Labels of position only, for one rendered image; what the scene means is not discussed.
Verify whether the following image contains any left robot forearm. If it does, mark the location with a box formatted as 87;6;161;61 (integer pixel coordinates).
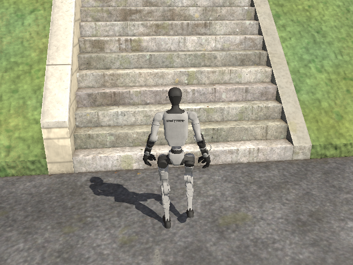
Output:
144;134;155;156

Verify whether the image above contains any robot right upper arm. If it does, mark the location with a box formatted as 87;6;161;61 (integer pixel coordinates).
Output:
187;111;202;142

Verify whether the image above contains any robot left hand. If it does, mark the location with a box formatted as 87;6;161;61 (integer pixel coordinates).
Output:
143;154;156;166

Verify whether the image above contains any robot right hand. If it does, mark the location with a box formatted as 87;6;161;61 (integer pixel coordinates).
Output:
198;155;211;168

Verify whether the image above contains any right robot forearm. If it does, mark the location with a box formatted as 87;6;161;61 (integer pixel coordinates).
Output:
197;133;209;157

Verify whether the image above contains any robot left upper arm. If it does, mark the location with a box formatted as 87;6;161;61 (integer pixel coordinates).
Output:
149;112;164;142

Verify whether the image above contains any left robot thigh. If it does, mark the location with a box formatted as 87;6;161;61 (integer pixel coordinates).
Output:
157;154;170;195

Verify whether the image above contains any right robot thigh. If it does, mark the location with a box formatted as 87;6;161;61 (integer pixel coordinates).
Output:
184;153;195;183

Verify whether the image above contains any robot thigh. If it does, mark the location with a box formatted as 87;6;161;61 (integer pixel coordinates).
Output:
184;153;195;183
157;154;170;195

